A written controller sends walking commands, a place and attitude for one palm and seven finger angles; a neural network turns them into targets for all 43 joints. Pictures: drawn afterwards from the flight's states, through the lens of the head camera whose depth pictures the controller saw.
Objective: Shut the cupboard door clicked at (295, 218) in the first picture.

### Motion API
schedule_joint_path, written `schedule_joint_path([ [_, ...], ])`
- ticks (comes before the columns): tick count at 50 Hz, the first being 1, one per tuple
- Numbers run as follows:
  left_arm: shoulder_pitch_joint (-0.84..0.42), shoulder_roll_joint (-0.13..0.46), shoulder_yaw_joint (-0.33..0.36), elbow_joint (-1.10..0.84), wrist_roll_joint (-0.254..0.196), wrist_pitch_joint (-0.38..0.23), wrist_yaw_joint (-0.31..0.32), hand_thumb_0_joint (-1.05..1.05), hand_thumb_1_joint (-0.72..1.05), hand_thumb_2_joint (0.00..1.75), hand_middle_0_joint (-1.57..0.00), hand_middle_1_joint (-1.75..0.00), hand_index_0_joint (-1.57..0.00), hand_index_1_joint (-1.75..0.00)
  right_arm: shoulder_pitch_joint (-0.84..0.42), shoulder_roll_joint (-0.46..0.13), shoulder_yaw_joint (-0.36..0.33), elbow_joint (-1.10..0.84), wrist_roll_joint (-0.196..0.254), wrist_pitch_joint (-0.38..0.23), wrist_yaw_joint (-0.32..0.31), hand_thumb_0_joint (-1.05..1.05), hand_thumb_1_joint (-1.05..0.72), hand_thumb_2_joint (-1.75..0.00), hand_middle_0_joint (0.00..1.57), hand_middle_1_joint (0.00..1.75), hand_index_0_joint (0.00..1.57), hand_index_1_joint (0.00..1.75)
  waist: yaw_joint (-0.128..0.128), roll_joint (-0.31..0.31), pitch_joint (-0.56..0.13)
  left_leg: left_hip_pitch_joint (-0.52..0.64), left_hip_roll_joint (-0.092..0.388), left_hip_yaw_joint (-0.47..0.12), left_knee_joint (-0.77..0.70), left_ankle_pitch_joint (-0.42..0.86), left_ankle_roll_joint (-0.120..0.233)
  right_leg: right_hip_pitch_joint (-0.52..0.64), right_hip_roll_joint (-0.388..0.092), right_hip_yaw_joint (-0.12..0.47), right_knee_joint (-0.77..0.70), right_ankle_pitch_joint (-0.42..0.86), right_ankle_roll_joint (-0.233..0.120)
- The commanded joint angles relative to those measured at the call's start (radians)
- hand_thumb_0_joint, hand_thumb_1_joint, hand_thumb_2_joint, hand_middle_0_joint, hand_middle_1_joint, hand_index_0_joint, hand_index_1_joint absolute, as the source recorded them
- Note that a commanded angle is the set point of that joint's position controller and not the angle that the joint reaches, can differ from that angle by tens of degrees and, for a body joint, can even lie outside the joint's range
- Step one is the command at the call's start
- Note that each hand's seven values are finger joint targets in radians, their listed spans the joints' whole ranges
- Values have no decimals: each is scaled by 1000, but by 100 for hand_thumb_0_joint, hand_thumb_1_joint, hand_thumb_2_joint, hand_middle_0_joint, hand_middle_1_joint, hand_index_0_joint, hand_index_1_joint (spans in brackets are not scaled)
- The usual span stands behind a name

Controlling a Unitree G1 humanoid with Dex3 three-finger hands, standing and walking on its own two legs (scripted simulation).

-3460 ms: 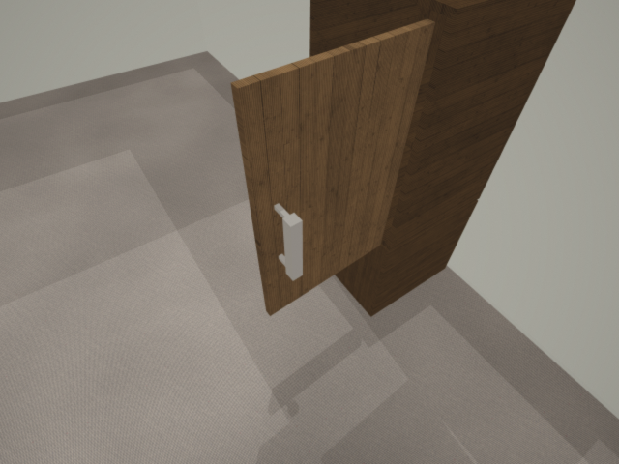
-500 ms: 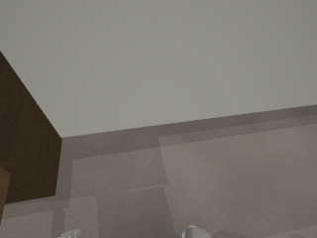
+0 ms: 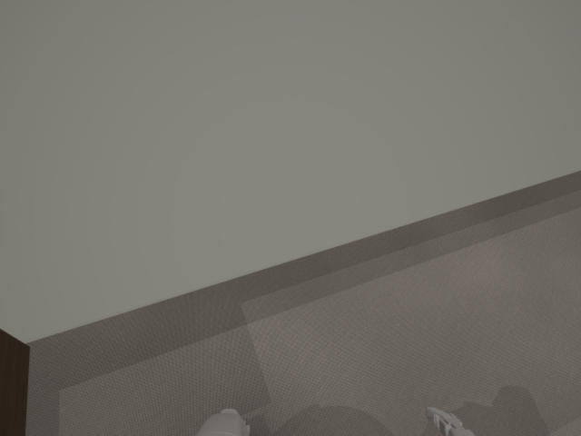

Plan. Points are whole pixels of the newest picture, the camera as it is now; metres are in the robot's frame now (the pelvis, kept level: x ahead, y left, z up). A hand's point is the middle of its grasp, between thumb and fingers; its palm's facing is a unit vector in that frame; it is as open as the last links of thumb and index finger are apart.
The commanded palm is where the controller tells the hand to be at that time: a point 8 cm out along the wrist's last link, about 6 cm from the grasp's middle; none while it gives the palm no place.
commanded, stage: walk to a spot facing it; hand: left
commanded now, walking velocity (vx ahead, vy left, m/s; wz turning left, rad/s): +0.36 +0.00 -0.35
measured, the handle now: out of the picture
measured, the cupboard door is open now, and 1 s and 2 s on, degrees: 93 93 93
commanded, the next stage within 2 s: turn to face it in 0.44 s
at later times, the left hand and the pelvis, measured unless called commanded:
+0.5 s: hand (249, 280) +0.41 +0.11 -0.16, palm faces -0.29 -0.93 -0.24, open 7.4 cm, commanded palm none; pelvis +0.22 -0.05 -0.02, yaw -15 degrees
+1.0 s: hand (255, 265) +0.46 +0.11 -0.19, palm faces -0.06 -0.98 -0.18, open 7.3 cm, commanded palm none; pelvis +0.37 -0.07 -0.01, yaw -5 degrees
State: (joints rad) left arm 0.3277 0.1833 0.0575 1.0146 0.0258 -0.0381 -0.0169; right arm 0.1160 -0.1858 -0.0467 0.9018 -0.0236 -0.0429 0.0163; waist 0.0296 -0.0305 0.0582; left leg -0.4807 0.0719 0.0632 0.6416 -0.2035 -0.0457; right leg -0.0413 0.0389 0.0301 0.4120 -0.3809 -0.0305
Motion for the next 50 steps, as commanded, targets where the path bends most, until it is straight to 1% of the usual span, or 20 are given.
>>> schedule_joint_path([
  [1,-3,115,39,-77,-20,-23,7,0,90,90,-20,-30,-20,-30,356,-251,-62,45,-23,-40,-31,0,-90,-90,20,30,20,30,-167,226,-198,632,204,-289,-204,-24,108,-393,-52,21,418,215,-42],
  [2,20,82,21,-93,-22,-26,2,0,90,90,-20,-30,-20,-30,447,-320,-71,54,-24,-32,-37,0,-90,-90,20,30,20,30,-173,409,-268,716,424,-576,-335,-91,202,-543,34,-37,754,-203,-17],
  [3,-45,109,25,-112,-10,-26,4,0,90,90,-20,-30,-20,-30,405,-284,-58,45,-20,-20,-40,0,-90,-90,20,30,20,30,-163,269,-196,618,453,-612,-383,-153,243,-609,-28,38,885,-179,-29],
  [6,-102,86,35,-98,8,-11,-15,0,90,90,-20,-30,-20,-30,226,-144,-22,8,-16,-35,-39,0,-90,-90,20,30,20,30,-67,157,4,309,336,-330,-436,-113,173,-627,-124,23,929,41,-3],
  [9,-72,47,26,-95,10,19,-28,0,90,90,-20,-30,-20,-30,229,-121,-15,35,-7,-51,-43,0,-90,-90,20,30,20,30,-30,163,-40,324,267,-92,-430,93,150,-588,-138,-12,798,112,21],
  [19,-257,51,15,-154,7,23,-39,0,90,90,-20,-30,-20,-30,315,-158,-25,94,-14,-26,-28,0,-90,-90,20,30,20,30,-62,138,16,378,270,112,-380,186,135,-423,-100,-154,271,172,0],
  [21,-149,79,22,-123,7,14,-35,0,90,90,-20,-30,-20,-30,302,-176,-22,96,-10,-19,-29,0,-90,-90,20,30,20,30,-2,109,-40,369,249,158,-204,381,111,-238,-51,-195,199,153,-27],
  [22,11,122,34,-74,9,4,-26,0,90,90,-20,-30,-20,-30,271,-170,-21,89,-3,-19,-25,0,-90,-90,20,30,20,30,75,54,-106,279,198,199,9,419,77,-14,-41,-167,141,169,-56],
  [23,169,232,65,-30,15,-7,-12,0,90,90,-20,-30,-20,-30,256,-125,-13,64,12,-23,-14,0,-90,-90,20,30,20,30,146,-163,-217,42,95,255,321,156,32,241,-250,115,71,158,-125],
  [24,229,325,81,-14,-6,-10,2,0,90,90,-20,-30,-20,-30,248,-91,-7,27,25,-25,-17,0,-90,-90,20,30,20,30,135,-342,-288,-172,-35,150,616,-420,-4,351,-474,514,-82,318,-230],
  [25,162,313,77,-28,-20,-6,14,0,90,90,-20,-30,-20,-30,199,-128,-16,26,20,-18,-23,0,-90,-90,20,30,20,30,114,-210,-212,-241,19,-7,691,-368,10,289,-466,474,-113,337,-244],
  [27,7,216,47,-66,-18,-4,26,0,90,90,-20,-30,-20,-30,155,-99,-17,42,17,-10,-25,0,-90,-90,20,30,20,30,40,-84,-103,-174,80,-36,640,-223,2,36,-394,292,-118,425,-203],
  [29,-87,141,18,-80,-12,-19,30,0,90,90,-20,-30,-20,-30,245,-53,-4,100,5,17,-28,0,-90,-90,20,30,20,30,-44,-97,-63,-37,90,-40,508,-172,-5,-156,-335,93,-140,560,-162],
  [32,-137,116,4,-71,-6,-29,30,0,90,90,-20,-30,-20,-30,337,0,10,148,8,39,-24,0,-90,-90,20,30,20,30,-99,-89,-78,86,51,-7,324,-95,-8,-216,-282,-58,-148,566,-135],
  [37,-106,114,7,-38,-7,-21,33,0,90,90,-20,-30,-20,-30,221,-1,12,113,10,29,-18,0,-90,-90,20,30,20,30,-54,-84,-46,75,20,27,88,-22,-4,-116,-308,-105,-93,590,-116],
  [41,-82,125,16,-40,-14,7,42,0,90,90,-20,-30,-20,-30,237,-70,-5,106,-3,33,-12,0,-90,-90,20,30,20,30,-71,17,-60,237,14,1,-93,222,30,-149,-291,-167,133,478,-35],
  [42,-49,102,15,-49,-17,17,44,0,90,90,-20,-30,-20,-30,280,-140,-18,101,-8,31,-14,0,-90,-90,20,30,20,30,-78,205,-107,320,136,-197,-156,453,101,-235,-206,-202,299,256,23],
  [43,-38,69,11,-69,-30,24,46,0,90,90,-20,-30,-20,-30,311,-210,-33,92,-12,33,-26,0,-90,-90,20,30,20,30,-88,381,-141,377,322,-451,-232,686,231,-359,-94,-199,494,-251,74],
  [45,-132,90,13,-104,-12,43,45,0,90,90,-20,-30,-20,-30,264,-204,-35,79,-10,46,-45,0,-90,-90,20,30,20,30,-83,247,-103,300,319,-500,-319,388,276,-446,-100,-51,697,-261,64],
  [50,-135,83,20,-106,-9,52,35,0,90,90,-20,-30,-20,-30,170,-187,-35,32,-2,36,-50,0,-90,-90,20,30,20,30,-43,139,-170,319,196,-326,-292,359,220,-473,-97,-18,682,-71,90],
])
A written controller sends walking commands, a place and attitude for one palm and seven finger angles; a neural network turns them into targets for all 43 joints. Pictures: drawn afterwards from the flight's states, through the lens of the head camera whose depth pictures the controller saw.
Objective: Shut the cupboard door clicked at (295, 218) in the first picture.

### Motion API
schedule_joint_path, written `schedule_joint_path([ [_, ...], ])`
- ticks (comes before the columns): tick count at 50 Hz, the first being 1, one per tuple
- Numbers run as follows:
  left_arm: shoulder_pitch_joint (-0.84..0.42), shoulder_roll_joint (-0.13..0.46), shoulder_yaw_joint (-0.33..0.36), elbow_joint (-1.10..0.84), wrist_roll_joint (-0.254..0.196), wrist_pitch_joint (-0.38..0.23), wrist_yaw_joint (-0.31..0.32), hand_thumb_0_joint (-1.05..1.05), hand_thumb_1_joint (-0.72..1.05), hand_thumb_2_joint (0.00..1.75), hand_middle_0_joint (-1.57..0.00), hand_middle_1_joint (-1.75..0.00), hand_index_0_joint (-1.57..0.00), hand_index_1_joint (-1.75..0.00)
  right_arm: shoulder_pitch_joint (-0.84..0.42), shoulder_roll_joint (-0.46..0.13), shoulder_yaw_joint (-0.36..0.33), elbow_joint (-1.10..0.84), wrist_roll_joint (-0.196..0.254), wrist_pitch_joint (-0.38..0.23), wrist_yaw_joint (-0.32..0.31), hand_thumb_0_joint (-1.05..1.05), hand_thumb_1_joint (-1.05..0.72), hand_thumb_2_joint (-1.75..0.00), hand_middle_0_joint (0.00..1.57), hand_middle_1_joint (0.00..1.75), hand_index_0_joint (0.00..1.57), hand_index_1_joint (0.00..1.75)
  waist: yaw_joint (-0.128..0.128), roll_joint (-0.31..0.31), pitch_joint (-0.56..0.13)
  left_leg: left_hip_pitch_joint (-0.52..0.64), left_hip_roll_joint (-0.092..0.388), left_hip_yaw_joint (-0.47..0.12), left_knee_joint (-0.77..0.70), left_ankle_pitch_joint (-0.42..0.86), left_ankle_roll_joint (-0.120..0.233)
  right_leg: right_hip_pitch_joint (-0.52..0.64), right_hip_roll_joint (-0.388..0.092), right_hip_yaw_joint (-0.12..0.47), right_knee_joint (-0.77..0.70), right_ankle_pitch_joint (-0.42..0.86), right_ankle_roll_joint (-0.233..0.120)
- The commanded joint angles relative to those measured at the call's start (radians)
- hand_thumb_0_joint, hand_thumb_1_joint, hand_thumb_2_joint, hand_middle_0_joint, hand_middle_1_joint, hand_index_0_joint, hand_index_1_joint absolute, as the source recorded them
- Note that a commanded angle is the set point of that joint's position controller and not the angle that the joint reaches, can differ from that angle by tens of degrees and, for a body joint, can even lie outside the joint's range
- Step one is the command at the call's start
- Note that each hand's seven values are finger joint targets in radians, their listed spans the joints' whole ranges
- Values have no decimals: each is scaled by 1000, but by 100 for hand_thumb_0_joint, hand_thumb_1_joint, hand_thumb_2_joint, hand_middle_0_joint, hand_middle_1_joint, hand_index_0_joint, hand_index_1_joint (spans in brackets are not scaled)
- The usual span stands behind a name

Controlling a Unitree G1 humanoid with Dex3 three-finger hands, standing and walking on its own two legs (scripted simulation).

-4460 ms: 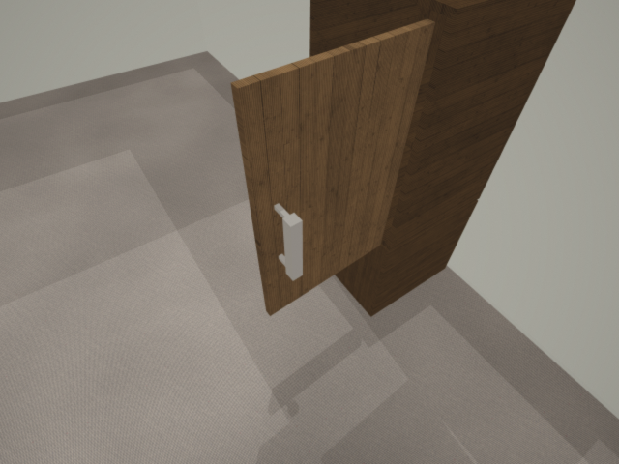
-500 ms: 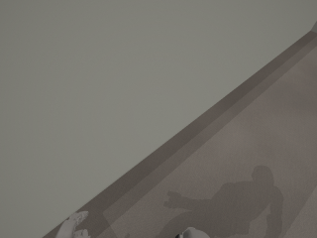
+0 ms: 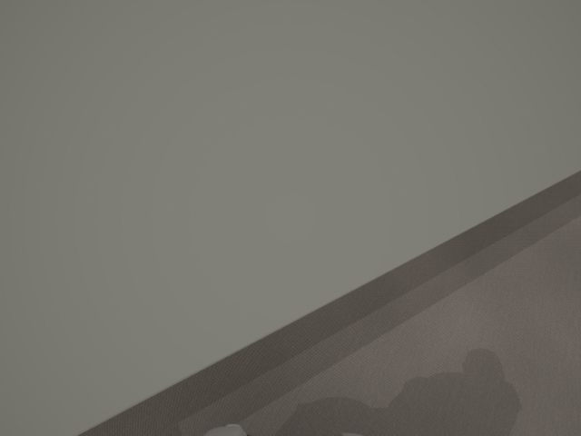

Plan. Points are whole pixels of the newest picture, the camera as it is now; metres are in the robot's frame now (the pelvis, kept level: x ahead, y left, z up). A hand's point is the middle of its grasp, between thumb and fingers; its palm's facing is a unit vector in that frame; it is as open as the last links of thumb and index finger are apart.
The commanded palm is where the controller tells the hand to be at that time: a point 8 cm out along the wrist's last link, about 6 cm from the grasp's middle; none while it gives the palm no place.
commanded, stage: turn to face it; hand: left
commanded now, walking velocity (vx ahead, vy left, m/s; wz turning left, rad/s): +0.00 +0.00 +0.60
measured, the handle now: out of the picture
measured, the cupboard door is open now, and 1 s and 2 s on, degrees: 93 93 93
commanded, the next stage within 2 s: none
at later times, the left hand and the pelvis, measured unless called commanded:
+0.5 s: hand out of the picture +0.03 +0.13 -0.15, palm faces +0.31 -0.92 -0.25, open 7.4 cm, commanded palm none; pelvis +0.03 -0.07 +0.01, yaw +19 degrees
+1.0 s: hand out of the picture +0.01 +0.14 -0.15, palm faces +0.58 -0.75 -0.32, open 7.4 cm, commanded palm none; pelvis +0.05 -0.10 +0.00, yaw +37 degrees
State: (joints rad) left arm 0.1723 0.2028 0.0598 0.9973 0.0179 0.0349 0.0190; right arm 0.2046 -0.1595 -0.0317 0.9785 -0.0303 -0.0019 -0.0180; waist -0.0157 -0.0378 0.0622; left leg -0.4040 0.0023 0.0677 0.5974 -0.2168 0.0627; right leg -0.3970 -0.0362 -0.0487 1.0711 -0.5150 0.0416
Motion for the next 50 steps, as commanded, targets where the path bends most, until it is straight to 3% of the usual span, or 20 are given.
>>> schedule_joint_path([
  [1,17,63,17,-91,-1,-17,-1,0,90,90,-20,-30,-20,-30,78,-219,-54,-48,6,-4,-14,0,-90,-90,20,30,20,30,-1,144,-179,247,254,-323,-248,352,108,-108,-16,58,-9,71,21],
  [7,2,65,15,-131,-2,-11,1,0,90,90,-20,-30,-20,-30,36,-250,-80,-79,1,20,1,0,-90,-90,20,30,20,30,-10,198,-155,172,210,-368,-253,175,94,14,26,24,-283,66,18],
  [11,121,112,31,-110,-3,-20,9,0,90,90,-20,-30,-20,-30,-48,-240,-91,-121,12,38,11,0,-90,-90,20,30,20,30,53,142,-125,-51,118,-361,-183,-25,22,305,21,16,-632,239,-2],
  [13,138,267,57,-135,21,-31,19,0,90,90,-20,-30,-20,-30,-97,-145,-81,-167,18,38,23,0,-90,-90,20,30,20,30,92,-311,-61,-294,-86,-70,268,-353,-109,326,-428,478,-894,124,-164],
  [14,78,246,41,-152,12,-33,20,0,90,90,-20,-30,-20,-30,-104,-194,-86,-161,8,39,29,0,-90,-90,20,30,20,30,62,-208,-37,-239,-19,-119,462,-364,-93,192,-454,422,-866,229,-207],
  [16,-22,179,26,-177,9,-40,16,0,90,90,-20,-30,-20,-30,-47,-158,-84,-124,7,55,40,0,-90,-90,20,30,20,30,-5,-200,-39,-212,9,-99,596,-242,-108,165,-311,239,-793,378,-179],
  [19,-6,158,17,-179,8,-45,16,0,90,90,-20,-30,-20,-30,-51,-147,-69,-125,16,58,47,0,-90,-90,20,30,20,30,-6,-193,-54,-174,25,-43,509,-199,-130,242,-260,49,-720,658,-150],
  [24,119,221,35,-145,13,-44,14,0,90,90,-20,-30,-20,-30,-147,-122,-46,-153,21,48,52,0,-90,-90,20,30,20,30,63,-147,-79,-87,4,41,201,-225,-128,371,-300,14,-628,866,-157],
  [28,89,239,45,-146,5,-41,6,0,90,90,-20,-30,-20,-30,-62,-163,-51,-144,19,36,46,0,-90,-90,20,30,20,30,13,-152,-133,112,-10,58,-63,-74,-103,332,-295,-57,-480,860,-100],
  [29,75,228,43,-157,-4,-38,3,0,90,90,-20,-30,-20,-30,14,-205,-61,-123,15,29,44,0,-90,-90,20,30,20,30,-30,-59,-182,282,22,17,-163,101,-82,233,-278,-95,-347,759,-56],
  [30,69,164,34,-187,-11,-31,-3,0,90,90,-20,-30,-20,-30,83,-317,-91,-114,5,20,37,0,-90,-90,20,30,20,30,-67,223,-237,475,272,-318,-187,415,32,-42,-148,-140,-133,258,20],
  [31,5,123,11,-227,-7,-22,1,0,90,90,-20,-30,-20,-30,150,-386,-106,-99,13,26,26,0,-90,-90,20,30,20,30,-96,344,-240,503,445,-524,-188,800,174,-208,-67,-48,37,-176,46],
  [32,-43,153,12,-240,2,-9,8,0,90,90,-20,-30,-20,-30,157,-367,-97,-89,12,32,21,0,-90,-90,20,30,20,30,-93,193,-207,450,449,-437,-170,699,193,-212,-97,37,87,-141,30],
  [37,-2,132,24,-174,2,4,-7,0,90,90,-20,-30,-20,-30,-47,-279,-72,-137,7,21,1,0,-90,-90,20,30,20,30,6,215,-89,234,224,-277,-229,351,82,-146,-56,47,40,92,42],
  [44,12,115,20,-186,-5,-4,-5,0,90,90,-20,-30,-20,-30,-68,-292,-87,-150,1,36,12,0,-90,-90,20,30,20,30,11,212,-86,107,193,-362,-220,160,82,79,24,3,-324,107,28],
  [46,98,128,28,-168,-7,-17,-2,0,90,90,-20,-30,-20,-30,-103,-284,-90,-165,9,41,14,0,-90,-90,20,30,20,30,58,180,-108,18,151,-352,-134,128,45,253,31,-9,-538,243,23],
  [47,145,183,37,-163,1,-31,4,0,90,90,-20,-30,-20,-30,-102,-240,-88,-172,19,40,19,0,-90,-90,20,30,20,30,81,41,-127,-72,71,-296,-23,-1,-11,375,-55,79,-705,267,9],
  [48,152,281,57,-166,19,-42,13,0,90,90,-20,-30,-20,-30,-81,-161,-77,-187,25,38,23,0,-90,-90,20,30,20,30,86,-285,-128,-228,-78,-107,243,-313,-98,435,-359,396,-818,285,-92],
  [49,130,290,48,-180,11,-38,15,0,90,90,-20,-30,-20,-30,-103,-200,-82,-193,15,41,27,0,-90,-90,20,30,20,30,86,-292,-109,-203,-45,-125,480,-425,-95,285,-464,461,-828,355,-176],
  [50,63,247,34,-198,9,-38,14,0,90,90,-20,-30,-20,-30,-83,-195,-78,-189,12,43,35,0,-90,-90,20,30,20,30,42,-187,-76,-191,-14,-150,581,-348,-88,223,-408,348,-805,360,-197],
])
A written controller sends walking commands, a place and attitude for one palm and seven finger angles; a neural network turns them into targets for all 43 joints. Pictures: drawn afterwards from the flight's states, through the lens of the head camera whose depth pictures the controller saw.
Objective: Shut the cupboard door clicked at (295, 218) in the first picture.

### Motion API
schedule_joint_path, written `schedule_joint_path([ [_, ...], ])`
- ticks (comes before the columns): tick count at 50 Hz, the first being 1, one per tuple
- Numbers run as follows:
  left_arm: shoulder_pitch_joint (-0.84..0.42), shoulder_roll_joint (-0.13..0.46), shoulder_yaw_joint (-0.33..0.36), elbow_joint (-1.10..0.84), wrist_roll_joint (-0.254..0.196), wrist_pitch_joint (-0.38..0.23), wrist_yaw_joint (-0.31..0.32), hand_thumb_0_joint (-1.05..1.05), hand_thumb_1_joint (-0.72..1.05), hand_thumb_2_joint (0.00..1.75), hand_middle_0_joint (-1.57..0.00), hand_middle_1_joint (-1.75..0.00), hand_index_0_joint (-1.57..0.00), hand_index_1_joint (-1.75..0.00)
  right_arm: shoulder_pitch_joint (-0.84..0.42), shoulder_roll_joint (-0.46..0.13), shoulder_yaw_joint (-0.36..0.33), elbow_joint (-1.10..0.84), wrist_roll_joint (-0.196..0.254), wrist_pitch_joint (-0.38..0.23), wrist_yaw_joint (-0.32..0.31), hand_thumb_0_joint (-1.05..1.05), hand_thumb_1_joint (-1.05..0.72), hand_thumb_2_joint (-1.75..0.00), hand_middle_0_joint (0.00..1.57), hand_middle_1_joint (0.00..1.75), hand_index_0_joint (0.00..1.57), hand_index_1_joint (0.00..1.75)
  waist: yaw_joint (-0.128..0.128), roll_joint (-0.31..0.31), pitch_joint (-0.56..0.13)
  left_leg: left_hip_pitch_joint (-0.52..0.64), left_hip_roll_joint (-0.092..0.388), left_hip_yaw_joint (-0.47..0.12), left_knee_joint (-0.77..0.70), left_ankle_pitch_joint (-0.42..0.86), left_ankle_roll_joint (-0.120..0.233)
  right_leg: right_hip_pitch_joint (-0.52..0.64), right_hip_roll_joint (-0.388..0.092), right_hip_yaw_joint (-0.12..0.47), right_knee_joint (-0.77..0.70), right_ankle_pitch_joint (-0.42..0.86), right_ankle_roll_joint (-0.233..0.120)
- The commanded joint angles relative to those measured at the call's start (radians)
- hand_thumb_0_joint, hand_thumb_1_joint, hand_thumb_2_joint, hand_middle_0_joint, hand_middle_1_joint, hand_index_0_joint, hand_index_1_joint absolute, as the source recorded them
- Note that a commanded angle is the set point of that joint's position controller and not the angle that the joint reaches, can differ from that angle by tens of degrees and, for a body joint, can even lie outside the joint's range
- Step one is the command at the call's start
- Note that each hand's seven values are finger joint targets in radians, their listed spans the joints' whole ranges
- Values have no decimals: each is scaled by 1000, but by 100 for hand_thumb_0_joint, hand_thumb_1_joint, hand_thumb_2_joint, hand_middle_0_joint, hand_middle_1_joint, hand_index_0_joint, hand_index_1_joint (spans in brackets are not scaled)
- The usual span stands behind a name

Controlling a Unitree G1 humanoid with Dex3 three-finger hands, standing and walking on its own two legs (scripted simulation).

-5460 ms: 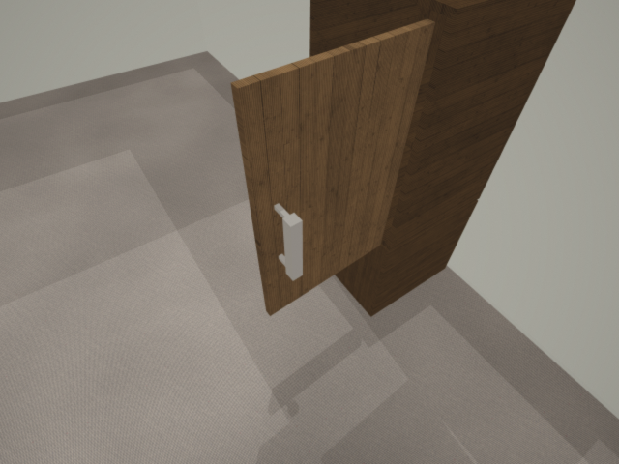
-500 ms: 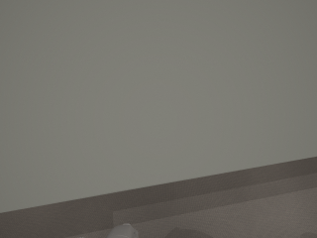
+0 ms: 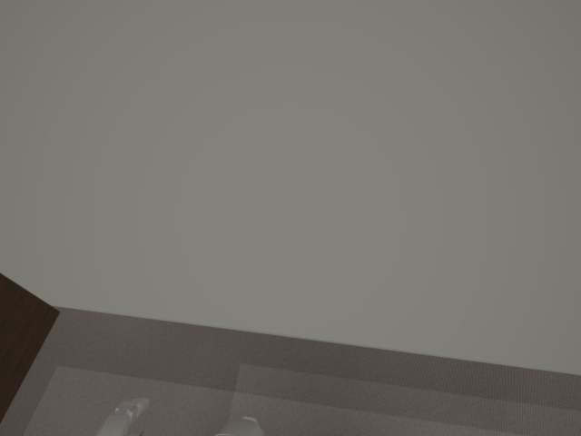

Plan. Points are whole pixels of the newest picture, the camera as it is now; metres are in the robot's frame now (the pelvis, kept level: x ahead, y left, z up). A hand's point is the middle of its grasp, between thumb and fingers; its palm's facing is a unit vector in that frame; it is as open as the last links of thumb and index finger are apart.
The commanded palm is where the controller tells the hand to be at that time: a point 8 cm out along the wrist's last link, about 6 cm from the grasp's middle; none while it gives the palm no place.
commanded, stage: turn to face it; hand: left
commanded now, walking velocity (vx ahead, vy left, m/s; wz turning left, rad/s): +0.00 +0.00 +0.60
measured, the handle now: out of the picture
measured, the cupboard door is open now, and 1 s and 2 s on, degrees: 93 93 93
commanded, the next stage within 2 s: none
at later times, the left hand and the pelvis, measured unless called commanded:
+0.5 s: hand out of the picture +0.01 +0.24 -0.17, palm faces +0.34 -0.91 -0.23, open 7.4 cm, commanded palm none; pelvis +0.01 +0.01 +0.01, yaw +19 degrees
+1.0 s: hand out of the picture -0.01 +0.17 -0.14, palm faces +0.58 -0.78 -0.25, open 7.4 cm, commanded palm none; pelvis +0.04 -0.03 +0.02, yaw +38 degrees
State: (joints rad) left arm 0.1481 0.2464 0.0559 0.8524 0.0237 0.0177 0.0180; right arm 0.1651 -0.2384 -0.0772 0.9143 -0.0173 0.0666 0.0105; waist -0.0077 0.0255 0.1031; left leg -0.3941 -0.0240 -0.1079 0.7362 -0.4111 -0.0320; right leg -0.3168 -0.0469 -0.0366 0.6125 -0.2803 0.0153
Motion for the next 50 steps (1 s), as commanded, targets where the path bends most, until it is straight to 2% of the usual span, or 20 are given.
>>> schedule_joint_path([
  [1,40,165,32,-63,2,-25,15,0,90,90,-20,-30,-20,-30,-20,-108,-39,-87,-1,-12,9,0,-90,-90,20,30,20,30,5,-274,-114,-189,28,39,514,-81,-6,104,-337,282,-348,83,-145],
  [4,11,116,18,-74,-1,-25,17,0,90,90,-20,-30,-20,-30,-18,-85,-24,-70,2,-7,19,0,-90,-90,20,30,20,30,-15,-262,-101,-176,54,102,451,-4,-35,155,-253,52,-279,361,-117],
  [8,119,153,34,-37,3,-28,19,0,90,90,-20,-30,-20,-30,-86,-50,-5,-78,8,-12,22,0,-90,-90,20,30,20,30,41,-199,-133,-121,45,177,172,-36,-44,297,-282,-12,-206,579,-128],
  [12,145,180,47,-16,8,-24,15,0,90,90,-20,-30,-20,-30,-86,-46,3,-85,11,-27,21,0,-90,-90,20,30,20,30,56,-248,-167,-35,30,222,-35,-37,-25,341,-310,-30,-131,650,-126],
  [15,98,180,54,-23,-8,-17,7,0,90,90,-20,-30,-20,-30,30,-96,-10,-54,6,-36,17,0,-90,-90,20,30,20,30,-21,-155,-196,219,33,211,-276,220,2,178,-293,-117,25,479,-46],
  [16,94,136,48,-44,-14,-9,2,0,90,90,-20,-30,-20,-30,98,-183,-32,-44,-3,-43,12,0,-90,-90,20,30,20,30,-58,64,-237,389,192,-8,-328,423,74,-26,-207,-164,206,175,19],
  [17,30,65,21,-90,-15,-2,-1,0,90,90,-20,-30,-20,-30,161,-275,-57,-40,-5,-41,3,0,-90,-90,20,30,20,30,-99,319,-222,441,436,-333,-371,775,220,-268,-75,-126,426,-404,81],
  [18,-28,95,22,-104,-6,12,5,0,90,90,-20,-30,-20,-30,194,-282,-55,-15,-6,-34,-7,0,-90,-90,20,30,20,30,-108,182,-226,400,472,-320,-360,736,286,-288,-82,6,525,-393,57],
  [20,-47,84,32,-76,-3,19,4,0,90,90,-20,-30,-20,-30,87,-224,-42,-44,-8,-42,-25,0,-90,-90,20,30,20,30,-59,177,-150,279,347,-236,-391,518,239,-298,-82,41,558,-248,55],
  [23,5,88,32,-34,-1,20,-7,0,90,90,-20,-30,-20,-30,27,-177,-22,-56,-5,-54,-31,0,-90,-90,20,30,20,30,-13,126,-137,262,255,-134,-387,568,180,-264,-53,45,546,-119,68],
  [26,1,80,26,-31,-6,20,-3,0,90,90,-20,-30,-20,-30,50,-187,-25,-48,-3,-55,-30,0,-90,-90,20,30,20,30,-13,82,-159,294,245,-136,-373,608,189,-237,-33,42,457,-118,75],
  [31,-53,73,20,-60,-10,17,-1,0,90,90,-20,-30,-20,-30,62,-197,-34,-47,-10,-45,-23,0,-90,-90,20,30,20,30,-28,118,-147,249,234,-200,-370,540,197,-154,4,32,269,-148,72],
  [36,59,85,26,-37,-19,1,7,0,90,90,-20,-30,-20,-30,-10,-190,-44,-73,-3,-32,-19,0,-90,-90,20,30,20,30,28,130,-163,74,171,-246,-291,468,152,154,53,5,-86,0,47],
  [37,106,121,35,-31,-14,-10,11,0,90,90,-20,-30,-20,-30,-20,-166,-42,-80,5,-33,-15,0,-90,-90,20,30,20,30,55,44,-179,-10,119,-218,-227,357,107,282,5,46,-225,78,40],
  [38,133,203,54,-28,1,-21,20,0,90,90,-20,-30,-20,-30,-2,-99,-36,-91,14,-34,-9,0,-90,-90,20,30,20,30,67,-214,-201,-185,1,-70,-29,53,32,415,-244,284,-346,63,-29],
  [39,119,243,52,-37,7,-19,21,0,90,90,-20,-30,-20,-30,-15,-99,-35,-106,8,-33,-8,0,-90,-90,20,30,20,30,67,-335,-165,-217,-62,54,231,-219,-8,296,-447,445,-368,170,-143],
  [40,77,209,38,-49,1,-20,21,0,90,90,-20,-30,-20,-30,-6,-123,-37,-96,-1,-28,-1,0,-90,-90,20,30,20,30,38,-237,-132,-194,-9,18,388,-184,1,195,-425,361,-338,210,-179],
  [42,-20,132,27,-68,-3,-20,23,0,90,90,-20,-30,-20,-30,29,-102,-41,-52,0,-9,7,0,-90,-90,20,30,20,30,-18,-262,-113,-190,33,49,488,-60,-19,174,-302,191,-299,299,-145],
  [45,12,117,20,-64,-4,-26,20,0,90,90,-20,-30,-20,-30,-4,-77,-22,-54,4,-7,17,0,-90,-90,20,30,20,30,-9,-249,-105,-169,47,109,387,-16,-41,218,-253,30,-255,491,-126],
  [50,114,172,42,-27,5,-22,17,0,90,90,-20,-30,-20,-30,-86,-48,-1,-71,8,-18,22,0,-90,-90,20,30,20,30,49,-223,-123,-72,33,197,75,-42,-36,293,-291,-11,-180,595,-132],
])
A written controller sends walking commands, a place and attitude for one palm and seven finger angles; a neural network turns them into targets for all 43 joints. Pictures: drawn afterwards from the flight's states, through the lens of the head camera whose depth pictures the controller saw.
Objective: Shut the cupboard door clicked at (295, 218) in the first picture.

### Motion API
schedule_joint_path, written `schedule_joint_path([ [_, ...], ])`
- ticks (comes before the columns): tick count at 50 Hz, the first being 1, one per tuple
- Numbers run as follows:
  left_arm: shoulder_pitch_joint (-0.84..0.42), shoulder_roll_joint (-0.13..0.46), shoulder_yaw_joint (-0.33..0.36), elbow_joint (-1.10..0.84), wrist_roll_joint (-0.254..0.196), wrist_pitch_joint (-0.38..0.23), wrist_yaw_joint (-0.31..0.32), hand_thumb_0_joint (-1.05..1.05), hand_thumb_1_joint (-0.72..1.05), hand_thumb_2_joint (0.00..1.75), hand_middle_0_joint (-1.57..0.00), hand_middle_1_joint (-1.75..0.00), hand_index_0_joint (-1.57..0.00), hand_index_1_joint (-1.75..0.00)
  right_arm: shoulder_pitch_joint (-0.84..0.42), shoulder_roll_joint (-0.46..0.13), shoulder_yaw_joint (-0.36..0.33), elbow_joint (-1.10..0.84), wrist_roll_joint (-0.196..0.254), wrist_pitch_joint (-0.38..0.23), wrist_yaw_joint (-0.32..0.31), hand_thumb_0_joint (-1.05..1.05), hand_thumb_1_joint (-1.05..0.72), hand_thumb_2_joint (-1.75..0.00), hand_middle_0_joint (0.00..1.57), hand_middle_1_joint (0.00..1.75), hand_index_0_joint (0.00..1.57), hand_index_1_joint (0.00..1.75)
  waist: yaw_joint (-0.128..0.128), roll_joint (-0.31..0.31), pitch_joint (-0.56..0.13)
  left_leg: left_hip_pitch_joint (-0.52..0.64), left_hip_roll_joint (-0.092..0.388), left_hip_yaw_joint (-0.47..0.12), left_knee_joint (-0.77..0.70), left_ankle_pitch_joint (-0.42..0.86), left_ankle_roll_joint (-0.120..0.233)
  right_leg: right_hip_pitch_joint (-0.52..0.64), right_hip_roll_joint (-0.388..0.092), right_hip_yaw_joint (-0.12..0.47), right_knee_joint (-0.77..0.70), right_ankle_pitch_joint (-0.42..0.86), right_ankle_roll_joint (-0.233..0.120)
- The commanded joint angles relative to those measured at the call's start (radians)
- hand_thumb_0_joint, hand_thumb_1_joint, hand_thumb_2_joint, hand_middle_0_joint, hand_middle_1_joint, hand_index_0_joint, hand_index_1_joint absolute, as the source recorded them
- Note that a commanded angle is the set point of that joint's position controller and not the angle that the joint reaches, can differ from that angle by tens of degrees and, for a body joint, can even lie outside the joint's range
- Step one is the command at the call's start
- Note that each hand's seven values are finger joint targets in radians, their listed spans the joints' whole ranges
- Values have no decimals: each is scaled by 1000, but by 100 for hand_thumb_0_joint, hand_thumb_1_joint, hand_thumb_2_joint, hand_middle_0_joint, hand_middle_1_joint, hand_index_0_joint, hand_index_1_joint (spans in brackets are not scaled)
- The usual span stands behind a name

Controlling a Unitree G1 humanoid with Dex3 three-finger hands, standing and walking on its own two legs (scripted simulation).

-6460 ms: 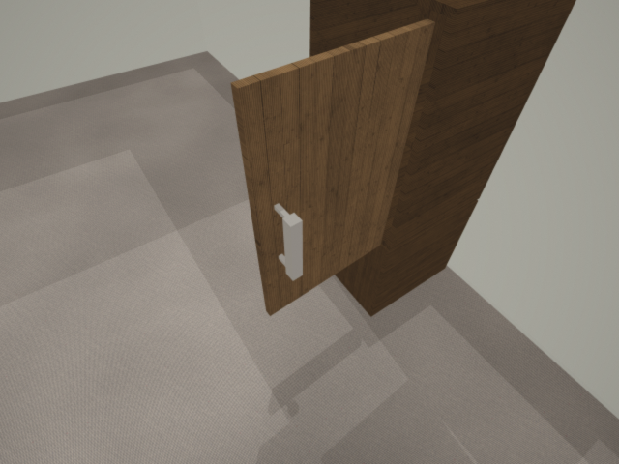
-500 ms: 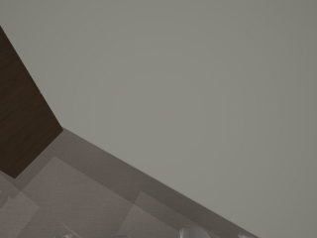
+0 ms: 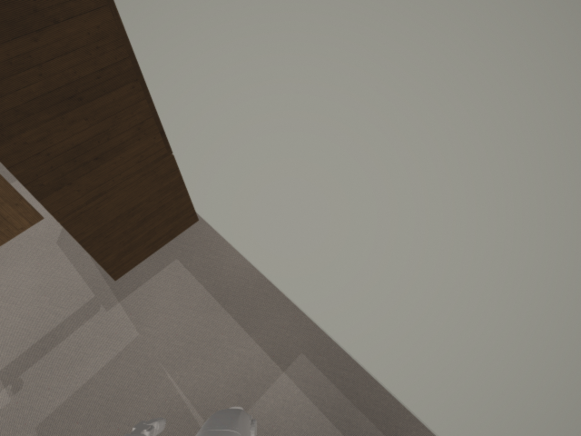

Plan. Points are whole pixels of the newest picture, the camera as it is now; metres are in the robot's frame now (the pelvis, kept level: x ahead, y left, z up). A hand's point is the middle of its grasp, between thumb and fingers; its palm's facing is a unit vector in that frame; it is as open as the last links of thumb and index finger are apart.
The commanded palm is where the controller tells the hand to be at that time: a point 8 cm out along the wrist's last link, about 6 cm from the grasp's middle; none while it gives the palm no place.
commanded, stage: turn to face it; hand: left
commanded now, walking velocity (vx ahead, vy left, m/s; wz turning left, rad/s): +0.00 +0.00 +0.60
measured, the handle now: out of the picture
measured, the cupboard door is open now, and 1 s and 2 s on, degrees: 93 93 93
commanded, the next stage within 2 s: take the last steps up to it in 1.42 s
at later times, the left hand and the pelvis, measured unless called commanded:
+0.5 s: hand out of the picture +0.06 +0.24 -0.16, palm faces +0.29 -0.91 -0.28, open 7.4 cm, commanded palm none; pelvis +0.01 +0.00 +0.00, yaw +17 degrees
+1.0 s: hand out of the picture -0.07 +0.20 -0.20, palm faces +0.60 -0.77 -0.22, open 7.4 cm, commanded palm none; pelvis +0.01 +0.01 -0.02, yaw +36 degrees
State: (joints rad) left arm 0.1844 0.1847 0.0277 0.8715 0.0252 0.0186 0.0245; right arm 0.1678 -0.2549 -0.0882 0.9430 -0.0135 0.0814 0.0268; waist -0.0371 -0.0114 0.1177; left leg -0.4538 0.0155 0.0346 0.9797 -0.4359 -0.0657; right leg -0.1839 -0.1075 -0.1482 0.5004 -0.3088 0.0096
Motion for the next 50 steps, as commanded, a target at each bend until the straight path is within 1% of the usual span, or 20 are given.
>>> schedule_joint_path([
  [1,87,243,74,-42,4,-22,9,0,90,90,-20,-30,-20,-30,-87,-31,11,-103,5,-36,6,0,-90,-90,20,30,20,30,81,-200,-145,10,-13,67,-208,-16,4,165,-238,96,-52,636,-124],
  [5,51,243,80,-44,-12,-14,-1,0,90,90,-20,-30,-20,-30,53,-92,-5,-73,0,-53,1,0,-90,-90,20,30,20,30,-8,-93,-210,321,-8,50,-536,284,41,12,-214,1,185,492,-26],
  [7,-24,130,45,-112,-17,-1,-5,0,90,90,-20,-30,-20,-30,189,-270,-49,-54,-6,-57,-15,0,-90,-90,20,30,20,30,-80,322,-263,515,404,-494,-596,876,278,-396,-4,25,582,-389,80],
  [8,-62,163,49,-122,-10,11,-1,0,90,90,-20,-30,-20,-30,199,-269,-43,-39,-10,-53,-23,0,-90,-90,20,30,20,30,-76,186,-255,472,426,-461,-588,791,326,-409,-26,132,652,-365,60],
  [10,-86,150,59,-89,-6,18,-1,0,90,90,-20,-30,-20,-30,89,-214,-30,-67,-13,-58,-42,0,-90,-90,20,30,20,30,-32,194,-161,329,300,-389,-636,545,268,-413,-24,157,677,-217,64],
  [13,-19,156,60,-47,-4,21,-13,0,90,90,-20,-30,-20,-30,9,-166,-11,-85,-11,-67,-44,0,-90,-90,20,30,20,30,21,165,-146,287,208,-280,-640,519,213,-365,4,155,643,-100,71],
  [21,-45,137,48,-69,-13,14,-7,0,90,90,-20,-30,-20,-30,15,-184,-24,-84,-16,-54,-36,0,-90,-90,20,30,20,30,14,174,-155,245,182,-359,-608,495,227,-206,76,125,294,-121,68],
  [24,30,146,52,-56,-18,1,-3,0,90,90,-20,-30,-20,-30,-28,-177,-29,-99,-10,-47,-33,0,-90,-90,20,30,20,30,51,191,-179,165,143,-375,-543,508,197,-26,109,110,87,-14,56],
  [25,72,164,59,-45,-17,-8,1,0,90,90,-20,-30,-20,-30,-44,-162,-28,-107,-2,-46,-32,0,-90,-90,20,30,20,30,76,151,-186,93,104,-356,-493,440,161,88,90,118,-47,80,51],
  [26,110,231,74,-42,-5,-19,9,0,90,90,-20,-30,-20,-30,-33,-109,-23,-117,8,-47,-26,0,-90,-90,20,30,20,30,95,-40,-202,-58,13,-284,-351,222,100,231,-73,280,-193,54,14],
  [27,113,310,87,-48,9,-24,13,0,90,90,-20,-30,-20,-30,-46,-60,-18,-141,9,-47,-21,0,-90,-90,20,30,20,30,106,-307,-172,-167,-121,-81,-94,-141,25,210,-339,537,-254,140,-103],
  [28,89,295,73,-55,2,-21,15,0,90,90,-20,-30,-20,-30,-52,-107,-26,-133,-3,-39,-18,0,-90,-90,20,30,20,30,89,-236,-143,-135,-61,-120,113,-182,38,64,-391,515,-247,177,-165],
  [30,-27,208,55,-80,-4,-24,12,0,90,90,-20,-30,-20,-30,-8,-89,-28,-90,-7,-24,-8,0,-90,-90,20,30,20,30,22,-233,-106,-133,-22,-110,253,-37,25,8,-247,335,-216,212,-135],
  [33,-33,173,46,-87,-5,-26,11,0,90,90,-20,-30,-20,-30,-9,-67,-17,-79,-4,-18,4,0,-90,-90,20,30,20,30,14,-215,-101,-105,0,-52,212,41,3,23,-187,156,-183,340,-107],
  [39,95,228,69,-41,4,-25,10,0,90,90,-20,-30,-20,-30,-103,-26,6,-95,2,-27,7,0,-90,-90,20,30,20,30,79,-172,-115,-23,-4,44,-125,-24,-1,134,-247,101,-110,525,-130],
  [44,75,243,82,-32,-7,-16,-2,0,90,90,-20,-30,-20,-30,-1,-56,5,-76,2,-49,1,0,-90,-90,20,30,20,30,27,-142,-175,240,-22,73,-477,181,34,48,-234,11,79,480,-47],
  [45,62,217,77,-43,-14,-11,-5,0,90,90,-20,-30,-20,-30,68,-116,-11,-61,-2,-58,-2,0,-90,-90,20,30,20,30,-17,2,-226,405,60,-32,-559,362,70,-79,-192,-36,234,337,6],
  [46,33,141,57,-82,-22,-4,-12,0,90,90,-20,-30,-20,-30,135,-233,-40,-56,-11,-63,-11,0,-90,-90,20,30,20,30,-54,320,-237,520,348,-440,-609,729,223,-366,-32,-53,469,-283,88],
  [48,-71,149,47,-107,-8,14,0,0,90,90,-20,-30,-20,-30,173,-239,-32,-34,-12,-57,-30,0,-90,-90,20,30,20,30,-62,171,-220,438,395,-419,-606,746,316,-397,-33,123,620,-339,59],
  [50,-67,146,55,-64,-8,18,-3,0,90,90,-20,-30,-20,-30,68,-178,-17,-57,-13,-64,-49,0,-90,-90,20,30,20,30,-16,205,-156,347,287,-345,-622,667,267,-401,-21,158,658,-202,61],
])
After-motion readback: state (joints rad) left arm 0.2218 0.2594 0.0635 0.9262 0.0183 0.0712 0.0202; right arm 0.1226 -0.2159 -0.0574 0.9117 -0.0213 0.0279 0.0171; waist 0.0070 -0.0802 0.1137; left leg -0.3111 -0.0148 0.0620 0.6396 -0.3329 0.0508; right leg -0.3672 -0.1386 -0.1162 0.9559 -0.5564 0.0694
